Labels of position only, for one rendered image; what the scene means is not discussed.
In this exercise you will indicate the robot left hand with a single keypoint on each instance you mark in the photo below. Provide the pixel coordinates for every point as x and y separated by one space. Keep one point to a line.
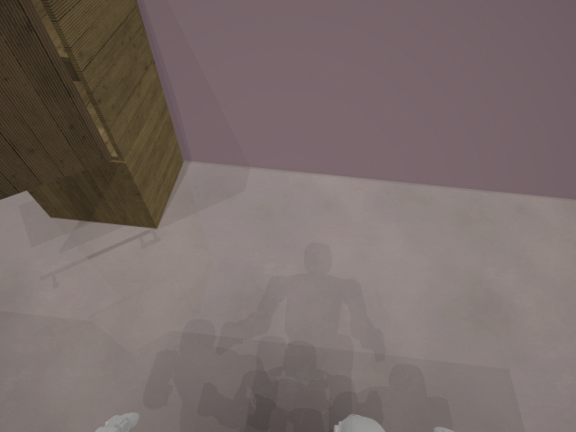
122 423

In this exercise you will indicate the cupboard door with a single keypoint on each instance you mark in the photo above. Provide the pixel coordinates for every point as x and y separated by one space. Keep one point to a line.
46 131

